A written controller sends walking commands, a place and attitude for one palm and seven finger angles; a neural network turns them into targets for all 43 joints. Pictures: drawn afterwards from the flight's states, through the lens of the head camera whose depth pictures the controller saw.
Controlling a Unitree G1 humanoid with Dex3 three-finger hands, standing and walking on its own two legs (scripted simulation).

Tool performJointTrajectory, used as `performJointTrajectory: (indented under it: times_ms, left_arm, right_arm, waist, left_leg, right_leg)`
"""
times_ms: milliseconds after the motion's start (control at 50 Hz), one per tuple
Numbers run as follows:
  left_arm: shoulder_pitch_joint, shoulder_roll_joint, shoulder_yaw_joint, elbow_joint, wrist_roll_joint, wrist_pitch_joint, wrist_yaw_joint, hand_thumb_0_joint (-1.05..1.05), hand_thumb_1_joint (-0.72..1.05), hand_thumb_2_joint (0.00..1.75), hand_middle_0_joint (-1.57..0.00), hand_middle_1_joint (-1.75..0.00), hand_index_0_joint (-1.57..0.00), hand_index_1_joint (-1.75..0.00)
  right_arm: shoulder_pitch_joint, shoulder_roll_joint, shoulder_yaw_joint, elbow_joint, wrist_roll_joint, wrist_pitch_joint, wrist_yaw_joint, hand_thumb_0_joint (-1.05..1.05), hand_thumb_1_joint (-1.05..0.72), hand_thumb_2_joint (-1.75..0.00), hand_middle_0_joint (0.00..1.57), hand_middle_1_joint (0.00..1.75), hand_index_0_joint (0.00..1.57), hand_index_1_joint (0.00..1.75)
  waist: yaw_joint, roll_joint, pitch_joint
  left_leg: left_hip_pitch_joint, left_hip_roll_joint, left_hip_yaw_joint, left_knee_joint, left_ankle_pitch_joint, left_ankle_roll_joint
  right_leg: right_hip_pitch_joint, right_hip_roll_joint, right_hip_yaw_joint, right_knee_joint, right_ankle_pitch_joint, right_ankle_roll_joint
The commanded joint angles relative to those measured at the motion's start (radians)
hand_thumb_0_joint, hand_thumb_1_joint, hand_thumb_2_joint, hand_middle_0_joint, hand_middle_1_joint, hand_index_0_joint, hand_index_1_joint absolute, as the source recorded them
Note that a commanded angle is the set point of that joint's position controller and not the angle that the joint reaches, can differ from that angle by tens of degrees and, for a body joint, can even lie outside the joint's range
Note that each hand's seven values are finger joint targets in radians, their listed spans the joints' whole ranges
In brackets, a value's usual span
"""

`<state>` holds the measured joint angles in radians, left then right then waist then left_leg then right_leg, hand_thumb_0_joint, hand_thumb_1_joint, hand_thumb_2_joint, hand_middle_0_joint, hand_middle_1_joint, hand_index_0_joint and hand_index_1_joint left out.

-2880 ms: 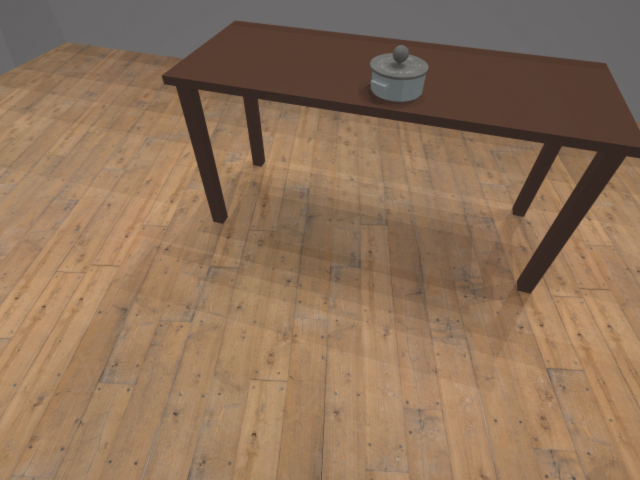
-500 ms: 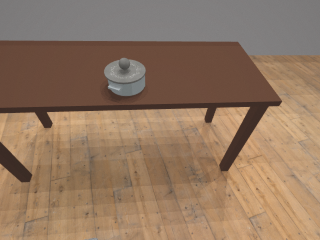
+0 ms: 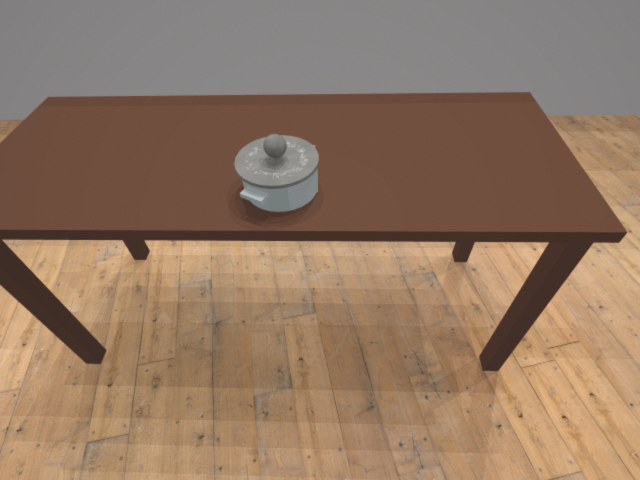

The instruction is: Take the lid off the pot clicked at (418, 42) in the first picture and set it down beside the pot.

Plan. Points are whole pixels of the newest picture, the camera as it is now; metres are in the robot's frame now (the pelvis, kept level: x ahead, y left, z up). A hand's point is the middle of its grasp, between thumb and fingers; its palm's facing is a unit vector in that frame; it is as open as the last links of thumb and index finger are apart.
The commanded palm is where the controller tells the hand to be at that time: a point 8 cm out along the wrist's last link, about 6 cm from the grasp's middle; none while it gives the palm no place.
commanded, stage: take the last steps up to it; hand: left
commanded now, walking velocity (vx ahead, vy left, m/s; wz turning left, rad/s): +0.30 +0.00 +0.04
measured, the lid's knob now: (275, 145) +0.70 +0.15 +0.03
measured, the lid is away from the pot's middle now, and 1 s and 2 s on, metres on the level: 0.00 0.00 0.00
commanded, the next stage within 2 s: come to a stop and stand still in 0.44 s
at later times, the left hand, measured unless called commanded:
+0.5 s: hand out of the picture +0.13 +0.22 -0.18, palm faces +0.06 -0.99 -0.16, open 7.4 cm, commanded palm none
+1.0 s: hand (212, 387) +0.29 +0.22 -0.17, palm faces +0.03 -0.98 -0.20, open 7.3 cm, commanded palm none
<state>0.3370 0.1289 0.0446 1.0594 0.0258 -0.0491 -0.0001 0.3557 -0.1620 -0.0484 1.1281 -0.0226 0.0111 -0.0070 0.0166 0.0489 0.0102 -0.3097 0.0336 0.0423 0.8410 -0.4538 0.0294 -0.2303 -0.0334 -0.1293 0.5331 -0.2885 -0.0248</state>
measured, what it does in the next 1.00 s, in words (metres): walks ahead: left foot, then right foot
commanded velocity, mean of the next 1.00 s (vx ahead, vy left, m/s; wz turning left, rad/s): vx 0.02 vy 0.01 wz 0.00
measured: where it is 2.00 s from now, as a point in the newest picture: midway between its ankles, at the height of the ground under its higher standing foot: outside the picture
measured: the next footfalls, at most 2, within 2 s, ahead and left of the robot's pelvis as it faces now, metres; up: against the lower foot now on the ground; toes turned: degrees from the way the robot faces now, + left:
left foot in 0.34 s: +0.22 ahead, +0.14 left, +0.00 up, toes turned +8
right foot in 0.72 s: +0.30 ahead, -0.09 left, +0.00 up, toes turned -5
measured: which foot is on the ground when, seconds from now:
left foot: up 0.00-0.32, down 0.34-0.76, up 0.78-1.00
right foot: down 0.00-0.34, up 0.36-0.70, down 0.72-1.00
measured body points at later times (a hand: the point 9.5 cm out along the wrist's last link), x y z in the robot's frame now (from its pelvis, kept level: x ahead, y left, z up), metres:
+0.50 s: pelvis +0.16 +0.05 +0.00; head +0.18 +0.06 +0.45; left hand +0.13 +0.27 -0.16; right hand +0.24 -0.18 -0.14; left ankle +0.18 +0.13 -0.73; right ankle +0.10 -0.07 -0.65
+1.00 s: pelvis +0.20 +0.04 +0.00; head +0.24 +0.05 +0.45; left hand +0.29 +0.27 -0.15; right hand +0.23 -0.19 -0.16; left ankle +0.17 +0.14 -0.71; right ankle +0.26 -0.09 -0.73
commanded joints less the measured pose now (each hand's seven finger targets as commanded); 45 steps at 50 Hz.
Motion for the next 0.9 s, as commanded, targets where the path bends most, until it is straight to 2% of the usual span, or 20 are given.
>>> performJointTrajectory:
  times_ms: [0, 60, 220, 280, 300, 320, 340, 360, 380, 400, 420, 480, 540, 600, 660, 680, 700, 720, 800, 880]
  left_arm:
    - [0.122, 0.125, 0.027, 0.004, -0.005, -0.013, 0.029, 0.00, 0.90, 0.90, -0.20, -0.30, -0.20, -0.30]
    - [0.122, 0.103, 0.017, 0.005, 0.000, -0.031, 0.028, 0.00, 0.90, 0.90, -0.20, -0.30, -0.20, -0.30]
    - [0.158, 0.133, 0.023, 0.042, 0.005, -0.028, 0.025, 0.00, 0.90, 0.90, -0.20, -0.30, -0.20, -0.30]
    - [0.140, 0.126, 0.025, 0.048, -0.005, -0.020, 0.022, 0.00, 0.90, 0.90, -0.20, -0.30, -0.20, -0.30]
    - [0.167, 0.096, 0.020, 0.035, -0.007, -0.017, 0.016, 0.00, 0.90, 0.90, -0.20, -0.30, -0.20, -0.30]
    - [0.183, 0.040, 0.013, 0.016, -0.019, -0.017, 0.012, 0.00, 0.90, 0.90, -0.20, -0.30, -0.20, -0.30]
    - [0.126, 0.072, 0.015, -0.011, -0.011, -0.016, 0.015, 0.00, 0.90, 0.90, -0.20, -0.30, -0.20, -0.30]
    - [0.086, 0.075, 0.018, -0.018, -0.007, -0.014, 0.016, 0.00, 0.90, 0.90, -0.20, -0.30, -0.20, -0.30]
    - [0.059, 0.059, 0.018, -0.016, -0.007, -0.011, 0.011, 0.00, 0.90, 0.90, -0.20, -0.30, -0.20, -0.30]
    - [0.048, 0.068, 0.019, -0.011, -0.006, -0.006, 0.006, 0.00, 0.90, 0.90, -0.20, -0.30, -0.20, -0.30]
    - [0.053, 0.050, 0.017, -0.004, -0.002, 0.002, 0.004, 0.00, 0.90, 0.90, -0.20, -0.30, -0.20, -0.30]
    - [0.081, 0.027, 0.017, -0.005, -0.002, 0.023, 0.006, 0.00, 0.90, 0.90, -0.20, -0.30, -0.20, -0.30]
    - [0.024, 0.029, 0.008, -0.032, -0.002, 0.037, 0.008, 0.00, 0.90, 0.90, -0.20, -0.30, -0.20, -0.30]
    - [-0.010, 0.040, -0.002, -0.043, -0.006, 0.037, 0.021, 0.00, 0.90, 0.90, -0.20, -0.30, -0.20, -0.30]
    - [0.034, 0.094, 0.003, -0.026, -0.003, 0.032, 0.030, 0.00, 0.90, 0.90, -0.20, -0.30, -0.20, -0.30]
    - [0.035, 0.146, 0.009, -0.026, 0.000, 0.025, 0.037, 0.00, 0.90, 0.90, -0.20, -0.30, -0.20, -0.30]
    - [0.009, 0.194, 0.009, -0.035, -0.001, 0.018, 0.040, 0.00, 0.90, 0.90, -0.20, -0.30, -0.20, -0.30]
    - [-0.008, 0.216, 0.009, -0.041, -0.005, 0.023, 0.038, 0.00, 0.90, 0.90, -0.20, -0.30, -0.20, -0.30]
    - [-0.055, 0.216, 0.015, -0.049, -0.006, 0.035, 0.055, 0.00, 0.90, 0.90, -0.20, -0.30, -0.20, -0.30]
    - [-0.090, 0.224, 0.039, -0.077, 0.005, 0.047, 0.062, 0.00, 0.90, 0.90, -0.20, -0.30, -0.20, -0.30]
  right_arm:
    - [-0.092, -0.057, -0.025, -0.110, -0.002, -0.035, 0.017, 0.00, -0.90, -0.90, 0.20, 0.30, 0.20, 0.30]
    - [-0.084, -0.019, -0.017, -0.105, -0.001, -0.033, 0.024, 0.00, -0.90, -0.90, 0.20, 0.30, 0.20, 0.30]
    - [-0.199, -0.010, -0.008, -0.168, 0.008, -0.057, 0.031, 0.00, -0.90, -0.90, 0.20, 0.30, 0.20, 0.30]
    - [-0.035, -0.051, -0.014, -0.115, -0.001, -0.074, 0.015, 0.00, -0.90, -0.90, 0.20, 0.30, 0.20, 0.30]
    - [0.080, -0.124, -0.033, -0.092, -0.006, -0.079, 0.006, 0.00, -0.90, -0.90, 0.20, 0.30, 0.20, 0.30]
    - [0.167, -0.233, -0.056, -0.084, -0.014, -0.081, -0.007, 0.00, -0.90, -0.90, 0.20, 0.30, 0.20, 0.30]
    - [0.186, -0.243, -0.050, -0.080, -0.003, -0.066, -0.013, 0.00, -0.90, -0.90, 0.20, 0.30, 0.20, 0.30]
    - [0.106, -0.199, -0.040, -0.091, 0.000, -0.066, -0.016, 0.00, -0.90, -0.90, 0.20, 0.30, 0.20, 0.30]
    - [0.038, -0.151, -0.026, -0.105, 0.001, -0.074, -0.019, 0.00, -0.90, -0.90, 0.20, 0.30, 0.20, 0.30]
    - [-0.013, -0.110, -0.012, -0.124, 0.002, -0.080, -0.021, 0.00, -0.90, -0.90, 0.20, 0.30, 0.20, 0.30]
    - [-0.036, -0.090, -0.003, -0.122, 0.001, -0.086, -0.021, 0.00, -0.90, -0.90, 0.20, 0.30, 0.20, 0.30]
    - [-0.037, -0.073, -0.005, -0.116, 0.002, -0.096, -0.026, 0.00, -0.90, -0.90, 0.20, 0.30, 0.20, 0.30]
    - [-0.063, -0.090, 0.000, -0.119, 0.001, -0.088, -0.026, 0.00, -0.90, -0.90, 0.20, 0.30, 0.20, 0.30]
    - [-0.076, -0.100, 0.007, -0.109, -0.003, -0.069, -0.031, 0.00, -0.90, -0.90, 0.20, 0.30, 0.20, 0.30]
    - [-0.080, -0.104, 0.006, -0.089, 0.007, -0.043, -0.030, 0.00, -0.90, -0.90, 0.20, 0.30, 0.20, 0.30]
    - [-0.057, -0.076, 0.006, -0.088, 0.013, -0.038, -0.028, 0.00, -0.90, -0.90, 0.20, 0.30, 0.20, 0.30]
    - [-0.026, -0.051, 0.007, -0.089, 0.023, -0.029, -0.023, 0.00, -0.90, -0.90, 0.20, 0.30, 0.20, 0.30]
    - [0.001, -0.048, 0.001, -0.083, 0.025, -0.016, -0.023, 0.00, -0.90, -0.90, 0.20, 0.30, 0.20, 0.30]
    - [-0.019, -0.050, -0.012, -0.077, 0.020, 0.019, -0.032, 0.00, -0.90, -0.90, 0.20, 0.30, 0.20, 0.30]
    - [-0.042, -0.046, -0.019, -0.095, 0.023, 0.030, -0.029, 0.00, -0.90, -0.90, 0.20, 0.30, 0.20, 0.30]
  waist:
    - [0.004, -0.187, 0.141]
    - [-0.018, -0.129, 0.125]
    - [0.009, -0.182, 0.117]
    - [-0.065, -0.103, 0.038]
    - [-0.101, 0.001, -0.038]
    - [-0.115, 0.260, -0.122]
    - [-0.123, 0.199, -0.115]
    - [-0.097, 0.122, -0.058]
    - [-0.075, 0.126, -0.004]
    - [-0.054, 0.033, 0.031]
    - [-0.031, 0.027, 0.049]
    - [-0.002, 0.030, -0.013]
    - [-0.001, 0.038, 0.010]
    - [-0.005, 0.036, 0.002]
    - [0.022, -0.007, -0.032]
    - [0.007, -0.100, -0.054]
    - [-0.014, -0.173, -0.059]
    - [-0.030, -0.149, -0.040]
    - [-0.006, -0.294, -0.072]
    - [-0.001, -0.198, -0.098]
  left_leg:
    - [-0.331, 0.080, -0.025, 0.254, 0.105, -0.003]
    - [-0.289, 0.079, 0.018, 0.180, 0.190, -0.030]
    - [-0.135, 0.035, 0.073, -0.157, 0.202, -0.013]
    - [0.144, -0.012, 0.098, -0.342, 0.287, 0.001]
    - [0.328, 0.094, -0.040, -0.364, 0.300, 0.037]
    - [0.480, 0.352, -0.396, -0.479, 0.385, 0.133]
    - [0.440, 0.409, -0.471, -0.558, 0.390, 0.196]
    - [0.333, 0.373, -0.375, -0.578, 0.330, 0.191]
    - [0.228, 0.351, -0.326, -0.602, 0.335, 0.180]
    - [0.157, 0.337, -0.300, -0.612, 0.370, 0.185]
    - [0.122, 0.313, -0.227, -0.620, 0.454, 0.171]
    - [0.154, 0.254, -0.069, -0.590, 0.692, 0.156]
    - [0.119, 0.243, -0.030, -0.581, 0.742, 0.163]
    - [0.116, 0.238, -0.030, -0.496, 0.846, 0.130]
    - [0.128, 0.159, 0.004, -0.382, 0.639, 0.037]
    - [0.065, 0.098, 0.017, -0.339, 0.448, -0.006]
    - [0.001, 0.052, 0.025, -0.321, 0.217, -0.037]
    - [0.023, 0.013, 0.028, -0.303, 0.086, -0.046]
    - [-0.013, 0.001, 0.013, -0.080, -0.111, -0.067]
    - [-0.061, -0.024, -0.027, 0.030, -0.109, -0.074]
  right_leg:
    - [0.050, -0.306, 0.380, -0.423, -0.231, -0.131]
    - [0.046, -0.249, 0.208, -0.394, 0.040, -0.117]
    - [0.080, -0.238, 0.140, -0.311, 0.240, -0.119]
    - [0.049, -0.159, 0.068, -0.055, 0.348, -0.075]
    - [-0.073, -0.105, 0.028, 0.153, 0.223, -0.042]
    - [-0.287, 0.013, -0.028, 0.433, -0.202, 0.001]
    - [-0.342, 0.020, 0.066, 0.612, -0.311, -0.015]
    - [-0.353, -0.027, 0.101, 0.680, -0.253, -0.025]
    - [-0.364, -0.056, 0.113, 0.708, -0.176, -0.018]
    - [-0.346, -0.070, 0.128, 0.702, -0.147, -0.009]
    - [-0.326, -0.085, 0.137, 0.670, -0.105, 0.001]
    - [-0.269, -0.070, 0.111, 0.550, -0.048, 0.022]
    - [-0.204, -0.062, 0.096, 0.360, -0.033, 0.029]
    - [-0.079, -0.032, 0.080, 0.158, 0.017, 0.028]
    - [0.065, -0.039, 0.079, -0.107, 0.295, 0.041]
    - [0.134, -0.109, 0.197, -0.087, 0.601, 0.014]
    - [0.164, -0.224, 0.282, -0.054, 0.853, -0.052]
    - [0.114, -0.290, 0.278, -0.060, 0.924, -0.102]
    - [0.132, -0.314, 0.307, -0.106, 0.995, -0.188]
    - [0.151, -0.304, 0.302, -0.107, 0.923, -0.210]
